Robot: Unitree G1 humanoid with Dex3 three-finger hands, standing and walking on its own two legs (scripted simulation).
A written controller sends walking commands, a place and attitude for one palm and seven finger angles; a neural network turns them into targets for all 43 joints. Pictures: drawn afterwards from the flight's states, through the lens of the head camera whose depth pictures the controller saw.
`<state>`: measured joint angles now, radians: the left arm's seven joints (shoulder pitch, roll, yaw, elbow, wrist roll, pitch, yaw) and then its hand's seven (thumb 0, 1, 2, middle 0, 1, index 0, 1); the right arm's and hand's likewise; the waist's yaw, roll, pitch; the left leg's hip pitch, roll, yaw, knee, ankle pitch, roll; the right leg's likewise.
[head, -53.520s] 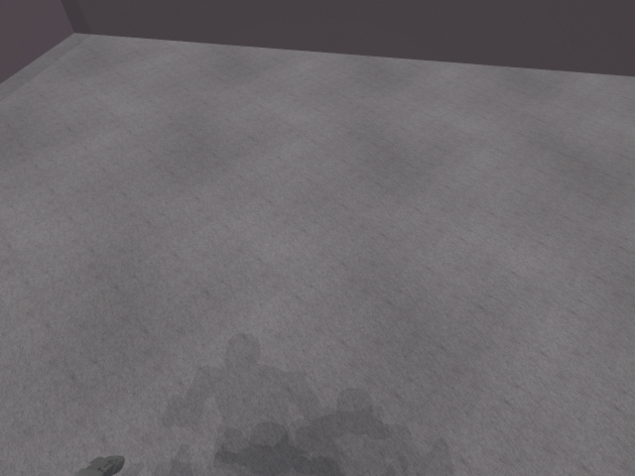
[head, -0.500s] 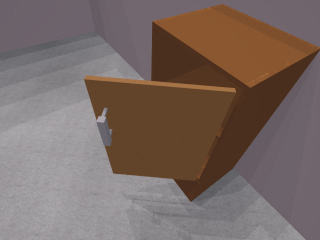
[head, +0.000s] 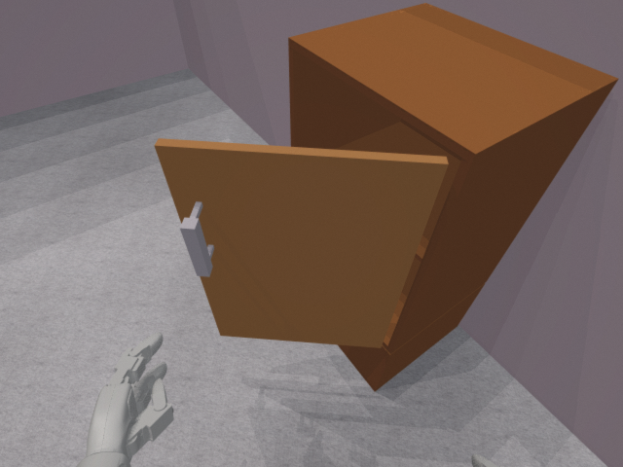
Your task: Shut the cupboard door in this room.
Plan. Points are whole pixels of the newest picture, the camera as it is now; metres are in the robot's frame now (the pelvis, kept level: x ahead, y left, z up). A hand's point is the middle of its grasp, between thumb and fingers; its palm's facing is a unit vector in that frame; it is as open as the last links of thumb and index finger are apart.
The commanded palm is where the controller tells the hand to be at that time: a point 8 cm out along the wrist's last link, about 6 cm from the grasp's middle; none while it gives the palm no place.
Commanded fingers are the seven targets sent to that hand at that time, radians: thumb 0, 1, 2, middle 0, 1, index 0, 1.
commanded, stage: raise the hand and make a fist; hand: left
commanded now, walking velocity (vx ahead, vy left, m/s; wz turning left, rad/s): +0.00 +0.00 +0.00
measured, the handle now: (201, 239) +0.48 +0.20 -0.02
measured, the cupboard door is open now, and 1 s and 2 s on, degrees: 50 50 50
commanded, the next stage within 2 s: bring the fist close to the handle in 1.74 s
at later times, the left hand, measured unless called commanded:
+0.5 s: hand (191, 432) +0.18 +0.16 -0.04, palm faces -0.09 -1.00 -0.03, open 4.9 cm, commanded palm +0.15 +0.22 -0.04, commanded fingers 0.00 0.90 0.90 -0.82 -0.98 -0.82 -0.98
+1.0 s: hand (164, 412) +0.20 +0.19 -0.03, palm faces -0.04 -1.00 -0.02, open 3.1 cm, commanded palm +0.18 +0.24 -0.02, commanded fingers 0.00 0.90 0.90 -1.28 -1.48 -1.28 -1.48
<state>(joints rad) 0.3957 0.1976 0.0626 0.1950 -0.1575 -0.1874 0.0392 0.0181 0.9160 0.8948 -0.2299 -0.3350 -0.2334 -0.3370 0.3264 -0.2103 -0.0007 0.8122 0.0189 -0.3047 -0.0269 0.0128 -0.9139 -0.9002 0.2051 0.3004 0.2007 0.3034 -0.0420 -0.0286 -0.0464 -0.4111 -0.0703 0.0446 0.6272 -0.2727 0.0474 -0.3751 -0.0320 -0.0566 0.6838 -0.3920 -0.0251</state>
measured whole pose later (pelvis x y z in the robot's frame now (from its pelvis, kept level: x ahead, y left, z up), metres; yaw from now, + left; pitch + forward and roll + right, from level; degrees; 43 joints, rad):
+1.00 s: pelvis -0.01 +0.01 -0.08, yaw -2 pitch +16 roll -4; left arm 0.45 0.25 0.11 -0.08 -0.26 -0.41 -0.22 0.02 0.90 0.90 -1.10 -1.29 -1.11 -1.29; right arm 0.22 -0.24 0.00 0.48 0.03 -0.16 -0.05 0.02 -0.91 -0.90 0.20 0.30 0.20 0.30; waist 0.01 0.02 -0.16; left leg -0.97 0.00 0.01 1.19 -0.51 0.07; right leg -0.88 0.02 -0.10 1.14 -0.54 -0.02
